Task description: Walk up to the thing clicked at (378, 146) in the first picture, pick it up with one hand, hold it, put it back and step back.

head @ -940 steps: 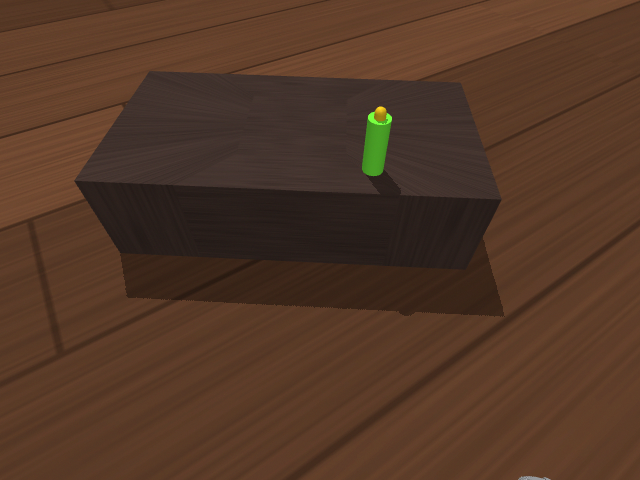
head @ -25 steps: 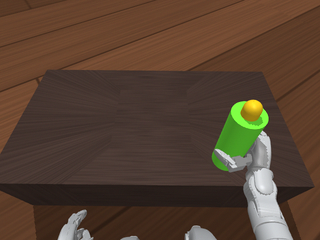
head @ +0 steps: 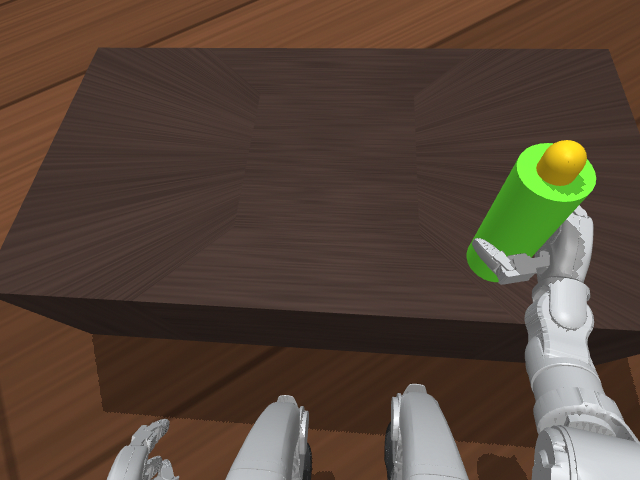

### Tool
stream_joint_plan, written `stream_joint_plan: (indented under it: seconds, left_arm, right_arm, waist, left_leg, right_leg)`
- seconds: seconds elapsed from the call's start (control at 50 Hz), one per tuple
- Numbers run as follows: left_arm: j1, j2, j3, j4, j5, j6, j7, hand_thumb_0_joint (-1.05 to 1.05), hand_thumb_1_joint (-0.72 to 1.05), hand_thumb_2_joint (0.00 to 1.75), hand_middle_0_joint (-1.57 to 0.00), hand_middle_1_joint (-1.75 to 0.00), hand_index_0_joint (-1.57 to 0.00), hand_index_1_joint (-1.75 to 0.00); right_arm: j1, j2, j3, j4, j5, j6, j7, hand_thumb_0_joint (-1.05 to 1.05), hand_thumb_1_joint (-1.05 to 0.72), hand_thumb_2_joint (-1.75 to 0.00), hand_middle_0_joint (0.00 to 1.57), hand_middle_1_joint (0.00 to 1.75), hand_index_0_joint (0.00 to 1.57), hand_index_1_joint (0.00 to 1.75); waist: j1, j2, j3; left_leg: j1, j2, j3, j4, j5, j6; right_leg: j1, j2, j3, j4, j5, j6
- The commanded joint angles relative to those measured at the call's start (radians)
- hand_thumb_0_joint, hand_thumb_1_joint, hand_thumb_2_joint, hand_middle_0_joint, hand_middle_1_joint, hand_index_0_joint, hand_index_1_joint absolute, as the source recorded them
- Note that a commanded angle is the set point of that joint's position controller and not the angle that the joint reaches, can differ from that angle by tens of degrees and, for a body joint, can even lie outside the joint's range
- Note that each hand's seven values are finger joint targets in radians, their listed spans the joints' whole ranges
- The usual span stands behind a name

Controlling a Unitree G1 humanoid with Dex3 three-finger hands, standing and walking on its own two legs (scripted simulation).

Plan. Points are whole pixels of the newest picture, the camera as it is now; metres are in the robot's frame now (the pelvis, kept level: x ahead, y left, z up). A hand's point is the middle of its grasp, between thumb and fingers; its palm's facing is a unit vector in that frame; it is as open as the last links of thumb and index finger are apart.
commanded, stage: crouch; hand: right
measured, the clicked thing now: (523, 215) +0.41 -0.21 +0.04
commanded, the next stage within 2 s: lower in 0.66 s
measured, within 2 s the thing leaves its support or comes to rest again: rests again in 1.28 s
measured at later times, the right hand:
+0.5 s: hand (498, 229) +0.45 -0.23 -0.08, palm faces +0.26 +0.97 -0.02, open 10.3 cm
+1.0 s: hand (487, 238) +0.46 -0.24 -0.14, palm faces +0.25 +0.97 -0.01, open 10.3 cm
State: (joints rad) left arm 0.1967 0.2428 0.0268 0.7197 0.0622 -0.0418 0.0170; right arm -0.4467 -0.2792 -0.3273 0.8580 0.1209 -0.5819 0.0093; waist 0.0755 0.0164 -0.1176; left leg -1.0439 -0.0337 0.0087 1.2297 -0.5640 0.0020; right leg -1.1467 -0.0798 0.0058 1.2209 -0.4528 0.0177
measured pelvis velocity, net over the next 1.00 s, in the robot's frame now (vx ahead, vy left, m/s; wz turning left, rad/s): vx -0.02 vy -0.01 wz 0.06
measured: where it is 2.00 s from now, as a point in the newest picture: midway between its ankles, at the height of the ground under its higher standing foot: outside the picture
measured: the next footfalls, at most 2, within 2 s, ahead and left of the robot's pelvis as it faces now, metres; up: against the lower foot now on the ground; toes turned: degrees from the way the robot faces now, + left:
none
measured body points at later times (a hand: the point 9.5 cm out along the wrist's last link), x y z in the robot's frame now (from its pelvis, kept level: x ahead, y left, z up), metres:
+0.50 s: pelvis -0.01 -0.01 -0.07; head +0.16 -0.04 +0.35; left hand +0.08 +0.26 -0.19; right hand +0.43 -0.28 -0.07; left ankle +0.01 +0.12 -0.63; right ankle +0.06 -0.13 -0.63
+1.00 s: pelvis -0.02 -0.01 -0.12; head +0.18 -0.05 +0.28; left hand +0.07 +0.26 -0.24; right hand +0.45 -0.29 -0.14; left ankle +0.01 +0.12 -0.63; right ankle +0.06 -0.13 -0.63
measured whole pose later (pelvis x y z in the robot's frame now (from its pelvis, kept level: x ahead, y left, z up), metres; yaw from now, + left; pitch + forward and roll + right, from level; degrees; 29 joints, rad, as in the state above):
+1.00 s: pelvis -0.02 -0.01 -0.12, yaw +3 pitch +35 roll +5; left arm 0.15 0.23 -0.02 0.72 0.09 -0.01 -0.01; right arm -0.72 -0.43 -0.46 1.03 0.09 -0.57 0.07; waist 0.12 0.00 -0.19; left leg -1.59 -0.06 0.04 1.68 -0.70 -0.01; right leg -1.73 -0.09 0.06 1.69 -0.58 0.00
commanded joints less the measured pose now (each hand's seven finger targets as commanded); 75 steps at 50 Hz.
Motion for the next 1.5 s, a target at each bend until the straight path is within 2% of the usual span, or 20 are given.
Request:
stream_joint_plan:
  seconds: [0.0,0.14,0.18,0.22,0.26,0.46,0.5,0.56,0.64,0.68,0.72,0.76,0.82,0.86,1.1,1.22,1.28,1.32,1.4,1.48]
  left_arm:
    - [0.073,0.182,0.054,-0.072,0.004,-0.017,0.005,0.0,0.88,0.92,-0.19,-0.3,-0.18,-0.3]
    - [0.094,0.196,0.057,-0.057,0.004,0.001,-0.002,0.0,0.89,0.91,-0.2,-0.3,-0.19,-0.3]
    - [0.088,0.181,0.046,-0.06,0.002,0.0,-0.004,0.0,0.89,0.91,-0.2,-0.3,-0.19,-0.31]
    - [0.1,0.192,0.048,-0.057,0.005,0.008,0.0,0.0,0.89,0.91,-0.2,-0.3,-0.19,-0.3]
    - [0.096,0.178,0.045,-0.05,0.008,0.008,-0.003,0.0,0.88,0.92,-0.2,-0.3,-0.19,-0.31]
    - [0.1,0.187,0.036,-0.037,0.014,0.011,0.001,0.0,0.88,0.92,-0.2,-0.3,-0.19,-0.3]
    - [0.085,0.174,0.025,-0.048,0.014,0.011,-0.002,0.0,0.88,0.92,-0.19,-0.3,-0.19,-0.3]
    - [0.095,0.201,0.039,-0.034,0.017,0.015,-0.002,0.0,0.87,0.92,-0.2,-0.3,-0.19,-0.31]
    - [0.087,0.177,0.026,-0.047,0.017,0.017,-0.005,0.0,0.88,0.92,-0.2,-0.3,-0.19,-0.31]
    - [0.086,0.189,0.032,-0.054,0.017,0.022,-0.003,0.0,0.88,0.92,-0.2,-0.3,-0.19,-0.3]
    - [0.078,0.176,0.022,-0.063,0.016,0.02,-0.004,0.0,0.88,0.92,-0.2,-0.3,-0.19,-0.31]
    - [0.088,0.189,0.03,-0.046,0.017,0.024,0.0,0.0,0.87,0.92,-0.2,-0.29,-0.19,-0.3]
    - [0.072,0.163,0.011,-0.045,0.023,0.02,-0.009,0.0,0.87,0.92,-0.2,-0.3,-0.19,-0.3]
    - [0.09,0.189,0.026,-0.042,0.024,0.022,-0.006,0.0,0.87,0.92,-0.2,-0.29,-0.19,-0.3]
    - [0.084,0.196,0.024,-0.059,0.033,0.029,-0.021,0.0,0.87,0.92,-0.2,-0.3,-0.19,-0.31]
    - [0.097,0.218,0.037,-0.049,0.031,0.04,-0.015,0.0,0.88,0.91,-0.2,-0.3,-0.19,-0.3]
    - [0.085,0.198,0.027,-0.048,0.029,0.037,-0.019,0.0,0.88,0.91,-0.2,-0.3,-0.19,-0.3]
    - [0.091,0.207,0.03,-0.051,0.027,0.038,-0.015,0.0,0.87,0.91,-0.2,-0.29,-0.19,-0.3]
    - [0.08,0.203,0.027,-0.047,0.026,0.043,-0.018,0.0,0.88,0.9,-0.2,-0.29,-0.19,-0.3]
    - [0.086,0.215,0.036,-0.056,0.025,0.051,-0.014,0.0,0.88,0.9,-0.2,-0.29,-0.19,-0.3]
  right_arm:
    - [-0.455,-0.218,-0.053,-0.251,0.036,-0.144,0.033,0.0,-0.19,-1.31,1.28,1.43,1.32,1.43]
    - [-0.51,-0.317,-0.144,-0.222,0.034,-0.133,0.04,0.0,-0.22,-1.3,1.29,1.42,1.32,1.42]
    - [-0.49,-0.259,-0.118,-0.168,0.033,-0.126,0.042,0.0,-0.23,-1.31,1.3,1.43,1.34,1.43]
    - [-0.607,-0.396,-0.179,-0.295,0.022,-0.138,0.03,0.0,-0.21,-1.3,1.3,1.43,1.34,1.43]
    - [-0.549,-0.293,-0.131,-0.2,0.027,-0.122,0.037,0.0,-0.22,-1.29,1.29,1.41,1.32,1.41]
    - [-0.645,-0.378,-0.157,-0.212,0.008,-0.114,0.039,0.0,-0.19,-1.29,1.28,1.41,1.32,1.41]
    - [-0.596,-0.292,-0.104,-0.116,0.008,-0.095,0.047,0.0,-0.21,-1.3,1.29,1.42,1.32,1.42]
    - [-0.664,-0.386,-0.154,-0.192,-0.001,-0.101,0.041,0.0,-0.2,-1.3,1.28,1.42,1.32,1.42]
    - [-0.63,-0.324,-0.129,-0.135,0.002,-0.091,0.045,0.0,-0.18,-1.28,1.27,1.4,1.3,1.4]
    - [-0.691,-0.424,-0.171,-0.225,0.0,-0.097,0.038,0.0,-0.18,-1.3,1.29,1.42,1.33,1.43]
    - [-0.657,-0.333,-0.121,-0.177,0.005,-0.084,0.049,0.0,-0.2,-1.29,1.28,1.41,1.32,1.41]
    - [-0.705,-0.433,-0.172,-0.213,-0.003,-0.088,0.041,0.0,-0.19,-1.28,1.27,1.41,1.31,1.41]
    - [-0.639,-0.316,-0.124,-0.061,0.001,-0.079,0.053,0.0,-0.2,-1.31,1.29,1.44,1.33,1.44]
    - [-0.681,-0.435,-0.185,-0.142,-0.004,-0.101,0.045,0.0,-0.2,-1.31,1.29,1.43,1.33,1.43]
    - [-0.728,-0.409,-0.166,-0.149,0.008,-0.098,0.084,0.0,-0.21,-1.32,1.28,1.43,1.32,1.43]
    - [-0.801,-0.509,-0.206,-0.238,0.001,-0.089,0.074,0.0,-0.24,-1.34,1.31,1.45,1.35,1.45]
    - [-0.723,-0.412,-0.174,-0.135,0.01,-0.065,0.078,0.0,-0.22,-1.35,1.31,1.46,1.35,1.46]
    - [-0.768,-0.506,-0.214,-0.202,0.002,-0.073,0.073,0.0,-0.21,-1.33,1.29,1.45,1.33,1.45]
    - [-0.734,-0.426,-0.181,-0.11,0.007,-0.046,0.092,0.0,-0.21,-1.33,1.29,1.45,1.33,1.45]
    - [-0.756,-0.486,-0.211,-0.115,-0.004,-0.036,0.088,0.0,-0.21,-1.31,1.28,1.43,1.32,1.43]
  waist:
    - [-0.008,-0.146,-0.588]
    - [-0.015,-0.147,-0.627]
    - [0.008,-0.121,-0.623]
    - [-0.008,-0.172,-0.681]
    - [0.016,-0.141,-0.629]
    - [0.017,-0.198,-0.697]
    - [0.039,-0.162,-0.676]
    - [0.016,-0.236,-0.714]
    - [0.034,-0.184,-0.681]
    - [0.01,-0.229,-0.755]
    - [0.039,-0.192,-0.726]
    - [0.017,-0.222,-0.745]
    - [0.045,-0.191,-0.651]
    - [0.023,-0.199,-0.703]
    - [0.029,-0.236,-0.773]
    - [0.011,-0.275,-0.827]
    - [0.034,-0.202,-0.763]
    - [0.015,-0.226,-0.799]
    - [0.03,-0.214,-0.734]
    - [0.024,-0.191,-0.755]
  left_leg:
    - [-0.003,-0.019,0.01,-0.1,0.291,0.016]
    - [-0.051,-0.021,0.007,-0.04,0.267,0.019]
    - [-0.08,-0.024,0.019,-0.017,0.257,0.021]
    - [-0.082,-0.023,0.006,-0.012,0.258,0.021]
    - [-0.105,-0.026,0.014,0.005,0.243,0.021]
    - [-0.21,-0.03,0.024,0.082,0.238,0.027]
    - [-0.225,-0.033,0.029,0.083,0.237,0.023]
    - [-0.283,-0.03,0.037,0.132,0.213,0.033]
    - [-0.285,-0.032,0.04,0.142,0.218,0.028]
    - [-0.27,-0.033,0.027,0.142,0.237,0.027]
    - [-0.282,-0.035,0.035,0.154,0.237,0.026]
    - [-0.29,-0.034,0.026,0.158,0.227,0.025]
    - [-0.366,-0.036,0.041,0.202,0.202,0.029]
    - [-0.359,-0.038,0.031,0.223,0.221,0.028]
    - [-0.47,-0.04,0.044,0.339,0.152,0.033]
    - [-0.487,-0.043,0.039,0.374,0.141,0.036]
    - [-0.503,-0.044,0.046,0.388,0.146,0.03]
    - [-0.495,-0.045,0.04,0.398,0.14,0.032]
    - [-0.549,-0.047,0.047,0.414,0.11,0.037]
    - [-0.516,-0.047,0.041,0.414,0.089,0.036]
  right_leg:
    - [0.433,0.034,0.029,-0.039,0.278,-0.037]
    - [0.306,0.031,0.034,0.039,0.225,-0.045]
    - [0.285,0.029,0.046,0.051,0.215,-0.045]
    - [0.301,0.028,0.036,0.071,0.213,-0.047]
    - [0.231,0.029,0.042,0.083,0.18,-0.048]
    - [0.223,0.023,0.058,0.162,0.213,-0.045]
    - [0.202,0.023,0.057,0.178,0.204,-0.049]
    - [0.249,0.017,0.081,0.175,0.23,-0.032]
    - [0.183,0.016,0.082,0.199,0.208,-0.04]
    - [0.202,0.019,0.066,0.225,0.227,-0.046]
    - [0.172,0.019,0.071,0.233,0.218,-0.045]
    - [0.174,0.017,0.063,0.247,0.211,-0.047]
    - [0.082,0.017,0.076,0.274,0.184,-0.044]
    - [0.061,0.017,0.069,0.311,0.197,-0.049]
    - [-0.005,0.014,0.077,0.41,0.133,-0.043]
    - [-0.022,0.012,0.071,0.445,0.124,-0.042]
    - [-0.097,0.011,0.072,0.477,0.098,-0.047]
    - [-0.104,0.01,0.068,0.482,0.091,-0.047]
    - [-0.148,0.009,0.07,0.493,0.056,-0.046]
    - [-0.197,0.01,0.062,0.505,0.013,-0.049]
